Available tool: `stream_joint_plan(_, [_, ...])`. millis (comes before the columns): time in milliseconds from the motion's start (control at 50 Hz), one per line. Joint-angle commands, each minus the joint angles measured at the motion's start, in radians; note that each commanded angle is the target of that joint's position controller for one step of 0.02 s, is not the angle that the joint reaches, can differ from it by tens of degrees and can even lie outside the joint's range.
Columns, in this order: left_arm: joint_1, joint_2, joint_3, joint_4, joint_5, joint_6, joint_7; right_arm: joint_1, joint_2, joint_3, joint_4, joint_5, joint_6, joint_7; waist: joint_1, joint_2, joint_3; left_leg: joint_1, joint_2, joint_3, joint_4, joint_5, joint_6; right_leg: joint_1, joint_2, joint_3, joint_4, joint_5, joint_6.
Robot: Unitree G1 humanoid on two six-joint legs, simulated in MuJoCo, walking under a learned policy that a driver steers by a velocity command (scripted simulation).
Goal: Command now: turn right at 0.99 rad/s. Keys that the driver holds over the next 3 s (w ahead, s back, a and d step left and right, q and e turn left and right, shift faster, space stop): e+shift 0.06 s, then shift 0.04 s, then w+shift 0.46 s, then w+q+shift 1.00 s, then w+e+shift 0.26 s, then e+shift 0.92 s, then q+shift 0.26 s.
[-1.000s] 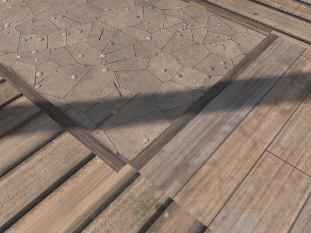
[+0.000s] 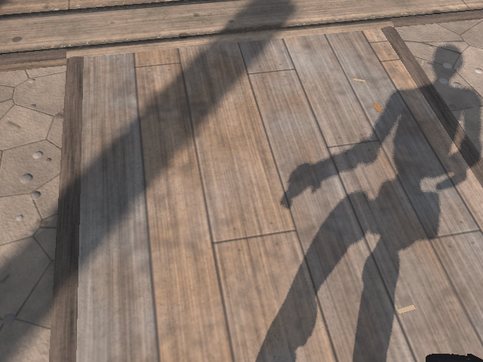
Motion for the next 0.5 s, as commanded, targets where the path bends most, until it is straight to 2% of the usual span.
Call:
stream_joint_plan(20, [-0.080,0.052,0.009,-0.112,0.005,-0.022,0.000,0.025,-0.199,-0.060,-0.043,-0.001,-0.001,0.001,-0.061,0.188,-0.131,0.231,0.279,-0.151,-0.142,0.156,0.206,-0.104,-0.052,-0.050,-0.085,0.001,0.019])
stream_joint_plan(60, [-0.081,0.036,0.003,-0.110,0.010,-0.023,-0.005,0.012,-0.213,-0.068,-0.037,0.003,0.000,0.010,-0.056,0.193,-0.140,0.210,0.294,-0.099,-0.140,0.150,0.200,-0.037,-0.064,-0.073,-0.174,0.004,0.005])
stream_joint_plan(100, [-0.083,0.023,-0.003,-0.106,0.017,-0.023,-0.010,0.009,-0.222,-0.073,-0.028,0.012,-0.001,0.021,-0.052,0.185,-0.147,0.157,0.296,-0.065,-0.131,0.163,0.197,0.074,-0.046,-0.100,-0.282,-0.015,-0.020])
stream_joint_plan(120, [-0.069,0.023,-0.004,-0.096,0.016,-0.023,-0.014,0.030,-0.238,-0.080,-0.018,0.025,-0.004,0.030,-0.054,0.189,-0.169,0.144,0.307,-0.073,-0.155,0.022,0.193,0.125,-0.030,-0.123,-0.328,-0.040,-0.038])
stream_joint_plan(160, [-0.013,0.036,0.001,-0.071,0.007,-0.028,-0.029,0.036,-0.258,-0.086,-0.004,0.060,-0.020,0.046,-0.021,0.216,-0.167,0.077,0.338,-0.116,-0.206,-0.285,0.173,0.240,-0.018,-0.138,-0.434,-0.089,-0.099])
stream_joint_plan(180, [0.036,0.040,0.005,-0.042,0.003,-0.033,-0.036,0.020,-0.256,-0.083,0.000,0.075,-0.027,0.051,0.012,0.209,-0.157,0.028,0.340,-0.117,-0.208,-0.389,0.153,0.323,-0.006,-0.155,-0.521,-0.075,-0.135])
stream_joint_plan(200, [0.114,0.029,0.005,0.009,0.002,-0.039,-0.039,-0.002,-0.240,-0.077,0.006,0.082,-0.031,0.055,0.056,0.183,-0.143,-0.045,0.319,-0.084,-0.173,-0.456,0.126,0.444,0.016,-0.189,-0.635,-0.015,-0.170])
stream_joint_plan(220, [0.228,0.032,0.010,0.082,0.005,-0.047,-0.034,-0.002,-0.187,-0.063,0.014,0.070,-0.036,0.059,0.097,0.108,-0.137,-0.151,0.265,-0.018,-0.062,-0.505,0.087,0.606,0.060,-0.215,-0.708,-0.032,-0.196])
stream_joint_plan(240, [0.352,0.058,0.021,0.137,0.008,-0.058,-0.027,-0.022,-0.094,-0.035,0.007,0.048,-0.046,0.075,0.144,-0.089,-0.126,-0.349,0.171,0.089,0.289,-0.462,0.019,0.787,-0.044,-0.015,-0.814,-0.152,-0.245])
stream_joint_plan(260, [0.349,0.179,0.029,0.100,0.018,-0.085,-0.022,-0.054,-0.030,-0.014,-0.057,0.022,-0.071,0.095,0.111,-0.307,-0.082,-0.710,0.050,0.063,0.680,-0.481,-0.029,0.857,-0.287,0.458,-0.889,-0.303,-0.378])
stream_joint_plan(280, [0.263,0.162,0.030,0.050,0.025,-0.119,-0.029,-0.150,-0.126,-0.036,-0.092,0.068,-0.099,0.099,0.135,-0.158,-0.040,-0.844,0.069,-0.098,0.758,-0.359,-0.004,0.752,-0.368,0.637,-1.052,-0.508,-0.469])
stream_joint_plan(300, [0.191,0.124,0.013,0.040,0.031,-0.144,-0.031,-0.160,-0.172,-0.049,-0.094,0.091,-0.115,0.102,0.095,-0.107,0.038,-0.876,0.101,-0.131,0.757,-0.219,0.019,0.711,-0.351,0.581,-1.079,-0.461,-0.439])
stream_joint_plan(340, [0.129,0.067,-0.011,0.036,0.023,-0.155,-0.031,-0.052,-0.176,-0.051,-0.034,0.049,-0.122,0.101,0.034,-0.083,0.026,-0.794,0.137,-0.135,0.690,-0.037,0.006,0.664,-0.265,0.385,-1.044,-0.264,-0.369])
stream_joint_plan(360, [0.119,0.055,-0.018,0.034,0.026,-0.157,-0.027,-0.024,-0.181,-0.055,-0.018,0.040,-0.120,0.102,0.019,-0.085,0.027,-0.741,0.136,-0.129,0.655,0.035,-0.010,0.627,-0.225,0.313,-1.061,-0.211,-0.344])
stream_joint_plan(440, [0.200,0.044,-0.025,0.083,0.031,-0.168,-0.015,-0.060,-0.131,-0.036,-0.011,0.044,-0.106,0.099,0.034,-0.046,0.037,-0.689,0.099,-0.092,0.536,0.231,-0.052,0.594,-0.165,0.142,-1.107,0.033,-0.309])
stream_joint_plan(500, [0.247,0.031,-0.033,0.129,0.029,-0.174,-0.008,-0.150,-0.100,-0.016,-0.036,0.053,-0.114,0.113,0.060,-0.061,0.077,-0.602,0.073,-0.047,0.387,0.336,-0.048,0.546,-0.139,0.047,-1.154,0.149,-0.294])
